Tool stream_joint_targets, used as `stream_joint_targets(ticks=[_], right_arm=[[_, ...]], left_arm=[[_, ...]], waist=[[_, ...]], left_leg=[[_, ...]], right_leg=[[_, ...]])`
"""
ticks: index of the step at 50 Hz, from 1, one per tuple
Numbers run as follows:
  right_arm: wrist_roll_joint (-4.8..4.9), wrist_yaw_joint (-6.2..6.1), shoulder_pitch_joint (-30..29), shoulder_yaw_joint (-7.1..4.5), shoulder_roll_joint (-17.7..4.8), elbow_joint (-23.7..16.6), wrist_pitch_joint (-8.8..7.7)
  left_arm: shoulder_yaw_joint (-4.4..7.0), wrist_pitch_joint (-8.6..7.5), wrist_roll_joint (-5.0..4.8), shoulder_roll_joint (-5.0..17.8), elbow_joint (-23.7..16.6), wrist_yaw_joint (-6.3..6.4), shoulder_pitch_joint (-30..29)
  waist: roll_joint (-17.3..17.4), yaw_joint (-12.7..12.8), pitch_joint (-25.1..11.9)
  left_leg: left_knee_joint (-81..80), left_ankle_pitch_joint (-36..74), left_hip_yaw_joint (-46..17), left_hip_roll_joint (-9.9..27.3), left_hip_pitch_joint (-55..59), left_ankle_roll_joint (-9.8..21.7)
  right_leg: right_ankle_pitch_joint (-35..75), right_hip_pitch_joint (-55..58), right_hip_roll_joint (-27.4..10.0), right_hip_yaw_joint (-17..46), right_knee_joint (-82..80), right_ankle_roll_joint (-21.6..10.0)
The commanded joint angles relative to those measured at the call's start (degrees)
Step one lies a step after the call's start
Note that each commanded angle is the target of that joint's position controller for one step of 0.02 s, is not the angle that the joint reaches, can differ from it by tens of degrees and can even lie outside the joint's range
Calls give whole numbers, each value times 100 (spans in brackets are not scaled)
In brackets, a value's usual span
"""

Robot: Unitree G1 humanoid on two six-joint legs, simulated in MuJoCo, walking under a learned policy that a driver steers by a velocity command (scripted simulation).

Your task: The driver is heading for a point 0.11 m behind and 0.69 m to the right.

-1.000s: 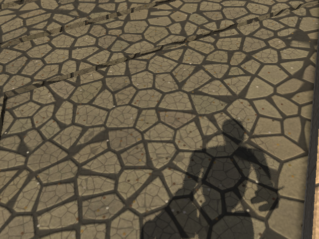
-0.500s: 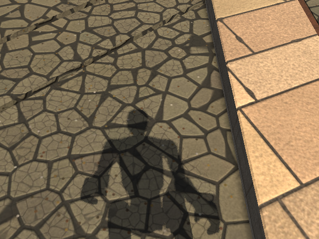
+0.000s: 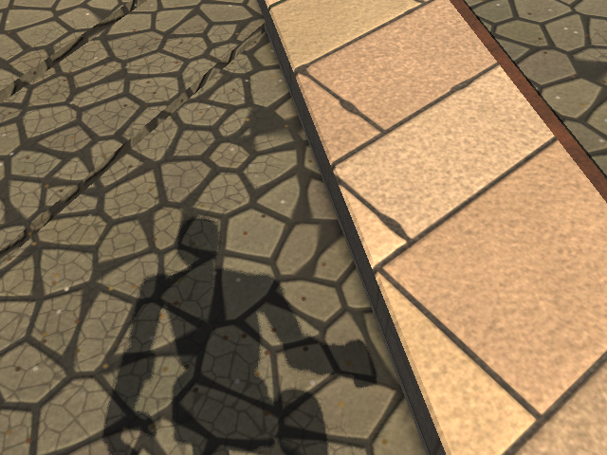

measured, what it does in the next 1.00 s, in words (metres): walks ahead, turning right: left foot, then right foot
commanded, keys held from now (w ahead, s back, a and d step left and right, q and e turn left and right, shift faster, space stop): w+e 0.12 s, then e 0.20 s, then w+e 0.32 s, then w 0.36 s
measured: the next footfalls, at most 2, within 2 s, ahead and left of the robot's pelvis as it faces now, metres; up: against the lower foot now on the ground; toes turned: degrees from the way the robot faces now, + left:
left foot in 0.26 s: +0.34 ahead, +0.12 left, +0.00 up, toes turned -10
right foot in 0.72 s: +0.29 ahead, -0.08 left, +0.00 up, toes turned -27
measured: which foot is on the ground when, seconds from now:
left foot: up 0.00-0.24, down 0.26-0.72, up 0.74-1.00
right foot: down 0.00-0.24, up 0.26-0.70, down 0.72-1.00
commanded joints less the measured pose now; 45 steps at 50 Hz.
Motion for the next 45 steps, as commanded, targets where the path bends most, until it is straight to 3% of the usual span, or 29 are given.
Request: stream_joint_targets(ticks=[1,7,9,11,12,13,14,15,16,17,18,20,23,27,31,32,34,35,36,37,38,39,40,42,43,45], right_arm=[[25,6,-418,-90,-404,-454,-35],[85,47,-1314,-23,-383,-826,-143],[88,-7,-1037,-29,-440,-800,-211],[97,-135,-30,-113,-665,-500,-298],[49,-208,762,-159,-812,-337,-405],[-67,-277,1518,-224,-1236,-299,-461],[-15,-191,1427,-246,-1413,-398,-371],[162,-153,1167,-256,-1158,-475,-248],[187,-186,658,-138,-671,-574,-206],[163,-192,283,7,-262,-598,-168],[136,-212,177,36,-245,-551,-147],[105,-219,192,-33,-436,-424,-144],[103,-191,329,-93,-520,-302,-276],[137,-151,451,-187,-681,-178,-329],[98,-127,679,-276,-865,-66,-291],[78,-100,709,-284,-846,-50,-244],[156,-76,646,-270,-778,-51,-135],[144,-66,694,-227,-674,-41,-129],[152,-38,583,-113,-378,-115,-169],[188,57,560,48,133,-528,-228],[-14,32,423,-95,-467,-496,-168],[30,69,377,-124,-526,-499,-155],[81,108,407,-104,-493,-459,-195],[56,137,605,-150,-581,-276,-134],[38,116,708,-134,-478,-201,-63],[59,97,638,-96,-320,-252,-2]], left_arm=[[215,-94,-9,874,-210,21,305],[234,-73,57,915,-90,113,766],[257,-55,89,973,-111,163,660],[279,-95,71,1053,-199,148,357],[276,-147,-27,1028,-286,103,117],[145,-180,-153,505,-544,95,213],[143,-99,-268,326,-526,198,1193],[213,18,-20,747,-326,262,1330],[236,102,66,802,-331,221,861],[237,174,143,757,-358,131,512],[231,249,174,662,-408,16,336],[182,384,190,480,-456,-137,245],[124,383,223,361,-618,-218,-144],[2,312,226,222,-832,-349,-817],[-44,231,228,279,-1010,-364,-1212],[-51,223,238,274,-962,-322,-1041],[-74,161,285,187,-786,-257,-513],[-44,123,296,216,-609,-226,-106],[42,52,390,480,-513,-175,346],[153,39,400,1141,-620,-89,475],[231,52,226,1230,-472,-9,713],[172,36,185,996,-470,1,556],[111,8,158,785,-457,2,305],[22,-46,147,510,-510,34,-148],[-6,-83,148,472,-482,31,-178],[12,-139,120,534,-414,20,-149]], waist=[[-458,66,-89],[-541,341,52],[-612,169,-19],[-676,-268,-474],[-503,-727,-844],[308,-866,-1741],[1241,-344,-2561],[622,-221,-2643],[414,-210,-1986],[199,-133,-1290],[443,-92,-826],[589,-32,-482],[453,-46,-392],[402,-178,-348],[391,-337,-355],[457,-267,-479],[171,37,-350],[-30,181,-304],[-826,454,-375],[-2072,270,-482],[-1178,431,-147],[-864,273,-104],[-808,97,-57],[-660,-193,-99],[-734,-253,-240],[-567,-341,-259]], left_leg=[[-512,714,130,-168,-348,-28],[-1575,1021,117,-540,-231,158],[-2022,819,98,-748,502,320],[-2420,783,165,-1017,1982,524],[-2828,1701,-11,-648,3205,667],[-2388,3937,-1107,879,4767,935],[-2097,6744,-2624,2385,5612,1680],[-2197,6073,-2643,2195,5083,1948],[-2644,4485,-2100,1844,4227,1920],[-3062,2867,-1403,1275,3412,1647],[-3437,1810,-1021,978,2824,1486],[-3958,433,-593,727,2069,1421],[-4292,-263,-383,800,2223,1447],[-4448,-441,142,856,2251,1367],[-4337,-711,504,941,2189,1349],[-4185,-1071,473,1039,2195,1380],[-3638,-1225,665,919,1676,1309],[-2848,-369,1038,652,1386,1130],[-1305,320,1520,276,994,800],[299,-1936,1595,-506,-778,359],[993,-2216,722,-400,-1254,312],[1288,-1936,428,-231,-1239,291],[1213,-1594,361,-155,-1060,276],[1042,-913,392,-148,-534,188],[1426,-934,585,-297,-376,142],[1219,-712,565,-273,-196,167]], right_leg=[[1572,214,-1486,1383,-576,-646],[2589,735,-1502,1592,-14,-476],[3483,646,-1443,1593,483,-187],[4467,365,-1151,1565,1488,163],[3996,-188,-814,1401,2580,347],[1094,-1180,-351,862,4348,543],[-3113,-2189,342,334,5881,621],[-2562,-2276,-77,298,6534,651],[-2067,-2435,-273,125,6519,720],[-1729,-2406,-575,48,6127,736],[-1556,-2326,-707,-4,5836,754],[-1181,-1999,-781,-163,5524,715],[-805,-2257,-899,-216,4659,676],[-437,-1925,-1081,-416,3185,617],[-668,-1248,-956,-763,2406,477],[-907,-989,-927,-860,2428,384],[-980,-60,-724,-956,1658,226],[-1105,556,-488,-912,1070,191],[-1202,1088,-1116,167,103,32],[-1002,1909,-2746,2909,-490,-615],[8,1388,-3161,3035,-319,-1215],[511,1342,-2851,2438,-113,-1197],[878,1078,-2561,1875,-206,-1003],[1832,773,-2195,1200,-398,-656],[2825,756,-2113,912,-253,-634],[3085,513,-2002,506,-264,-534]])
